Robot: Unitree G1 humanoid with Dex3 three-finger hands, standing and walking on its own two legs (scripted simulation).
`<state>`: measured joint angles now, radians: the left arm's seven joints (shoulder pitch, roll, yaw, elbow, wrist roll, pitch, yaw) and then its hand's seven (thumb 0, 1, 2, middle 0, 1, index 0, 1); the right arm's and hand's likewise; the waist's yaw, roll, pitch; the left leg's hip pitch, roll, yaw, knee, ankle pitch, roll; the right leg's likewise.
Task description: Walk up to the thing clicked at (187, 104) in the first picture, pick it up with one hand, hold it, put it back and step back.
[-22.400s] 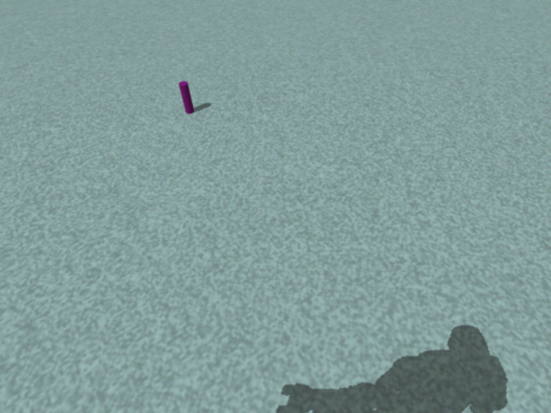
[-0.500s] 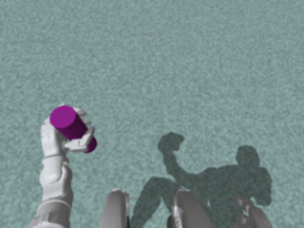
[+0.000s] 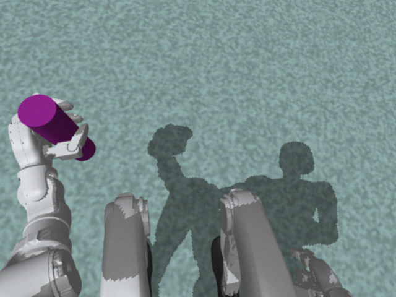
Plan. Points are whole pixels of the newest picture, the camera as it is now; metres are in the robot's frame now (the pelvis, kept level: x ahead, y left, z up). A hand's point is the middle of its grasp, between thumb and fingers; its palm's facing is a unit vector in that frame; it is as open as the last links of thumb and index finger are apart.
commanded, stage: crouch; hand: left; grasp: from the side
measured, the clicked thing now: (65, 134) +0.43 +0.25 -0.06
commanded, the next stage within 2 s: lower in 0.82 s
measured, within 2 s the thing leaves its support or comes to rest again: neither
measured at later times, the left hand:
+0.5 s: hand (79, 140) +0.45 +0.26 -0.15, palm faces +0.27 -0.96 -0.01, open 7.4 cm
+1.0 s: hand (85, 145) +0.46 +0.26 -0.20, palm faces +0.25 -0.97 -0.01, open 7.4 cm
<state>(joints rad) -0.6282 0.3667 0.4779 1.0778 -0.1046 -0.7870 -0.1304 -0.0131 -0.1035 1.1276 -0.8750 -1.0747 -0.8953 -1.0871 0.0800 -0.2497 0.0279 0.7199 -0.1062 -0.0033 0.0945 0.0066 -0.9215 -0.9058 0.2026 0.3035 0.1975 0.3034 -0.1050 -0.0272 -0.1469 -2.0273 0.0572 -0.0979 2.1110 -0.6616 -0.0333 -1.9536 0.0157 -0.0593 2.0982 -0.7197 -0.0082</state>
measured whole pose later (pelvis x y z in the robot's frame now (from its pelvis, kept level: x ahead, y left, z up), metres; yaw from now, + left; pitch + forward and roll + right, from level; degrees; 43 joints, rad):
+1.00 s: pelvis -0.01 +0.01 -0.12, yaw -6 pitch +25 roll -9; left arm -0.64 0.57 0.58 1.10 -0.12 -0.79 -0.17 -0.01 -0.11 1.13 -0.88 -1.07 -0.90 -1.08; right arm -0.01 -0.31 0.19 0.68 -0.19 0.05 0.11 0.00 -0.92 -0.90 0.20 0.30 0.20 0.30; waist -0.18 -0.10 0.07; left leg -2.30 0.04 -0.23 2.53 -0.69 -0.04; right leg -2.18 0.05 -0.15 2.44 -0.72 0.02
